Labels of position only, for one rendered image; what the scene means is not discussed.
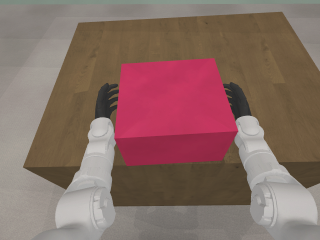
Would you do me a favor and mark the pedestal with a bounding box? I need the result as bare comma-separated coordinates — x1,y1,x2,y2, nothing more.
23,12,320,207

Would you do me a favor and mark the robot left hand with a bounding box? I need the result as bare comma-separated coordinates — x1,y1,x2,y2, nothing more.
95,83,119,119

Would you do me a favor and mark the robot right upper arm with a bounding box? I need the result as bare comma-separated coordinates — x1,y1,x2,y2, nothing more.
250,181,320,240

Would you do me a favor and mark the robot right forearm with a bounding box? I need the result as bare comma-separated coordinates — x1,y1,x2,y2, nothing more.
234,115,318,222

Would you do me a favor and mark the robot left upper arm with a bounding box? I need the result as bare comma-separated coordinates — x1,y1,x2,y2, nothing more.
31,185,116,240

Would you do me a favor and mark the robot right hand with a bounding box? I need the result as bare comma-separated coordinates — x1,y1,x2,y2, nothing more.
223,82,252,120

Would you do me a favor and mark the carton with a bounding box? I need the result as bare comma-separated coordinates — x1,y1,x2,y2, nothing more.
114,58,238,166

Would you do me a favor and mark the robot left forearm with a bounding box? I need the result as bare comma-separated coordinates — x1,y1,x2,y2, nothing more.
55,117,116,227

